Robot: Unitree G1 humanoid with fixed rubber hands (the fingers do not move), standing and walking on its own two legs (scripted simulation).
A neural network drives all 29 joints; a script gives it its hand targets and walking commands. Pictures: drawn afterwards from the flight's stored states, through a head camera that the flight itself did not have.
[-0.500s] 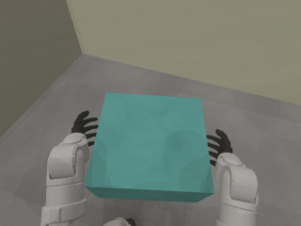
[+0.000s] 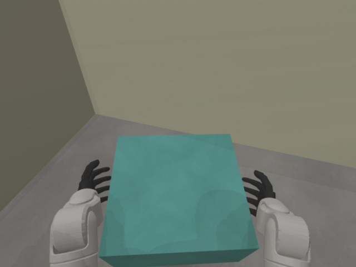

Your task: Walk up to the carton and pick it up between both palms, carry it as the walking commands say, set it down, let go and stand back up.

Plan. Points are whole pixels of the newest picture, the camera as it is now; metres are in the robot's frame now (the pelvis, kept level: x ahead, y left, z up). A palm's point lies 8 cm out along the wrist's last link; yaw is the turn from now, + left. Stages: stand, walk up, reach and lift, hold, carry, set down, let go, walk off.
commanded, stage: carry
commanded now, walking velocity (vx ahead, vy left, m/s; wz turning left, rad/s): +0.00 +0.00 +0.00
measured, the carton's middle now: (176, 197) +0.29 +0.02 +0.01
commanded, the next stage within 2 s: none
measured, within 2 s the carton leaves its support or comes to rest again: neither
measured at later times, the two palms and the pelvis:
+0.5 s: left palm (102, 168) +0.33 +0.20 +0.07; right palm (251, 175) +0.34 -0.16 +0.05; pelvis +0.06 +0.00 -0.02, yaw +2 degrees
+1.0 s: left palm (96, 179) +0.31 +0.21 +0.05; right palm (245, 188) +0.31 -0.15 +0.03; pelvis +0.04 +0.02 -0.02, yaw +2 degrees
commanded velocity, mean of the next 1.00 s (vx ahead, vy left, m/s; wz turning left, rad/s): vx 0.00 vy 0.00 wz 0.00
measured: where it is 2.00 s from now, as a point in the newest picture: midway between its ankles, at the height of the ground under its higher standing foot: outside the picture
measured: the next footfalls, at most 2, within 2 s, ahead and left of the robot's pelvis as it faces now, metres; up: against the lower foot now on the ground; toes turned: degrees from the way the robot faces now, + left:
right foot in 0.08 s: +0.09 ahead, -0.11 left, +0.00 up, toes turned -10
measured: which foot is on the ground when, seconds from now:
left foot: down 0.00-1.00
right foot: up 0.00-0.06, down 0.08-1.00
